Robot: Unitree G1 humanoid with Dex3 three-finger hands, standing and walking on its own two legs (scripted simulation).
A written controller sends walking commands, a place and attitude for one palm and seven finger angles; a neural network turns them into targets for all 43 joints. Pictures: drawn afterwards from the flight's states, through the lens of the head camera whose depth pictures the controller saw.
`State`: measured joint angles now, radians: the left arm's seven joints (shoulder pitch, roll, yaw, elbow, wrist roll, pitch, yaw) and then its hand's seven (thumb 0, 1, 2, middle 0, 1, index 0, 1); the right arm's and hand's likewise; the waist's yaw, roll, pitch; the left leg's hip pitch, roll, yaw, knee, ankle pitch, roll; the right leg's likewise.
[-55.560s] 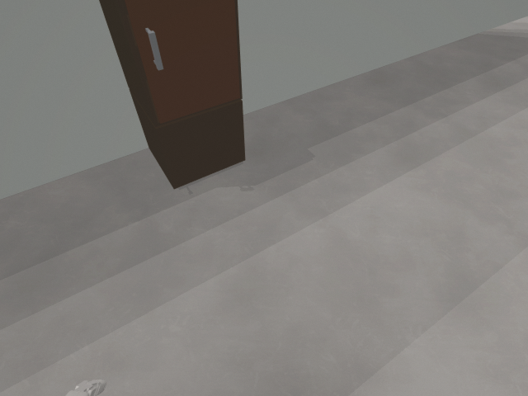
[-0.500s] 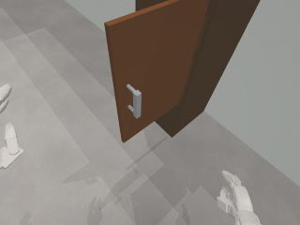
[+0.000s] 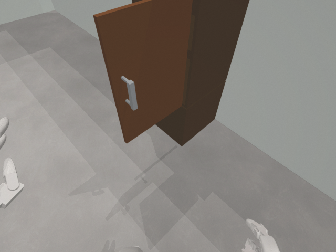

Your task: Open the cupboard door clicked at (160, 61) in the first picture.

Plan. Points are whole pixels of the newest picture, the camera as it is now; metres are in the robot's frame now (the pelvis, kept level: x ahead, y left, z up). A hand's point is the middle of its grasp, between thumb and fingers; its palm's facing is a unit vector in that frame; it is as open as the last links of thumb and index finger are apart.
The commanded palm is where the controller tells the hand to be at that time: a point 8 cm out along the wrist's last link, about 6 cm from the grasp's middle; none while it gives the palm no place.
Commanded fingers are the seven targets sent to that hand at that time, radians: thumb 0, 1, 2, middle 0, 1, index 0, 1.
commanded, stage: stop stepping back and stand still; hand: left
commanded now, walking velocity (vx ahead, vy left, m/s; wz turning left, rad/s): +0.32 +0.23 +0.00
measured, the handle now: (129, 93) +0.65 +0.17 -0.04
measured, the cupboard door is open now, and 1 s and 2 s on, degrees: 89 89 89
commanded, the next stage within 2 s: let the arm hang, fingers relaxed in 0.52 s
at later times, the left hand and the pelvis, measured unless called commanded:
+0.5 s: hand out of the picture +0.13 +0.30 +0.16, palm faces +0.54 -0.73 -0.42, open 7.4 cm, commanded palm +0.07 +0.32 +0.17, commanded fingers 0.00 0.90 0.90 -0.20 -0.30 -0.20 -0.30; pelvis -0.06 +0.02 -0.01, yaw +3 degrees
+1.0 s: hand out of the picture -0.01 +0.21 -0.18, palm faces +0.10 -0.98 -0.18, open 6.8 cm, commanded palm none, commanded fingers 0.00 0.90 0.90 -0.20 -0.30 -0.20 -0.30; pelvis -0.06 +0.02 -0.01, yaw +5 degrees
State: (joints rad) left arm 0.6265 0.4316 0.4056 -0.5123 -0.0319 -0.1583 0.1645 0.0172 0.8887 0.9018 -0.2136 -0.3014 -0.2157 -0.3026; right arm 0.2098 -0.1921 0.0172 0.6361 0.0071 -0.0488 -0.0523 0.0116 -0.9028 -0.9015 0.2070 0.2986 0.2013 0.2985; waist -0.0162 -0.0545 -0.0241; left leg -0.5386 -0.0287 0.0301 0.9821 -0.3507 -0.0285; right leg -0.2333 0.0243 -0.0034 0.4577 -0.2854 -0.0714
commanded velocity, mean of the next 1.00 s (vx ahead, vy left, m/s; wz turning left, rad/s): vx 0.07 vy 0.00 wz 0.00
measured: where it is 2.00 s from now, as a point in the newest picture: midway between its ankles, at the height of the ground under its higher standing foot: outside the picture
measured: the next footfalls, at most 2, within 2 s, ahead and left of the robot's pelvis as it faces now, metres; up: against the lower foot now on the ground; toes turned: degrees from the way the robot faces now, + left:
left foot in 0.26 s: -0.02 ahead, +0.14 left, +0.00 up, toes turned +5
